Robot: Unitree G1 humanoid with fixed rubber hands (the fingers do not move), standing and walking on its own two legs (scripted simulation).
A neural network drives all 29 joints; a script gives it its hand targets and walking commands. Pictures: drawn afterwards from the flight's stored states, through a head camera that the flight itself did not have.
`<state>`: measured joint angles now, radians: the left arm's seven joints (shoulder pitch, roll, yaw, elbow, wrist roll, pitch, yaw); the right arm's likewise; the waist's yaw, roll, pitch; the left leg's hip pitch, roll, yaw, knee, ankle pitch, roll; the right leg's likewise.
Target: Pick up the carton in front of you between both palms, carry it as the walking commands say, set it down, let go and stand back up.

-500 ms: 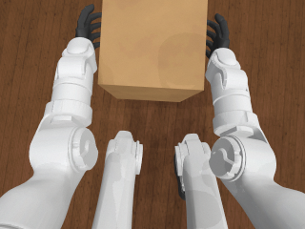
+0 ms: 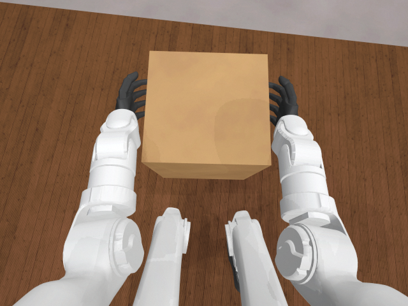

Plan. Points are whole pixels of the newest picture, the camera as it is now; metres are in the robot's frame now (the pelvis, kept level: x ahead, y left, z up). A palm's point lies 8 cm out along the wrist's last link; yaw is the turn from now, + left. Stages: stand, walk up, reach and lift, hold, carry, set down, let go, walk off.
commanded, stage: reach and lift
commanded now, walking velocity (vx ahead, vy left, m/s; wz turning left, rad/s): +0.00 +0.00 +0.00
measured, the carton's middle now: (205, 127) +0.47 +0.02 -0.12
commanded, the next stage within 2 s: hold in 1.96 s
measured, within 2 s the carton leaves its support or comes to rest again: neither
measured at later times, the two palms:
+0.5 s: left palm (97, 100) +0.41 +0.16 +0.11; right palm (342, 105) +0.41 -0.14 +0.12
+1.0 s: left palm (22, 66) +0.37 +0.15 +0.24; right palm out of the picture +0.38 -0.15 +0.25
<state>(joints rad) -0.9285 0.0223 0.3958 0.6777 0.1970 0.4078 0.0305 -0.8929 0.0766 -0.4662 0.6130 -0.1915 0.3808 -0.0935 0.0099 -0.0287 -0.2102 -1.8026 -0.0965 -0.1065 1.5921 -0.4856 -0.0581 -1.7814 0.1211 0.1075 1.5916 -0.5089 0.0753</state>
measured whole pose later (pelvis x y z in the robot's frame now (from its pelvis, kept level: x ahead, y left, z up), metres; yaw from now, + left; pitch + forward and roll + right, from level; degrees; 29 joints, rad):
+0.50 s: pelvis +0.05 +0.00 +0.14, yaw +1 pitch +24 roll +0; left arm -0.53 -0.08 0.35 0.62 0.21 0.34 0.03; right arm -0.51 0.14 -0.38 0.59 -0.20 0.32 -0.07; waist 0.01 -0.02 -0.21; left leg -1.06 -0.08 -0.13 1.05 -0.40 -0.04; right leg -1.05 0.09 0.13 1.06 -0.42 0.04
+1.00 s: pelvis +0.08 +0.00 +0.23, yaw +1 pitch +0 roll +0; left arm -0.25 -0.15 0.25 0.39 0.25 0.58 0.03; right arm -0.26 0.15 -0.26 0.40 -0.24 0.56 -0.02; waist 0.00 -0.01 -0.10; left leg -0.24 -0.04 -0.14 0.47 -0.23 -0.02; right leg -0.23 0.05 0.15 0.48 -0.25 0.01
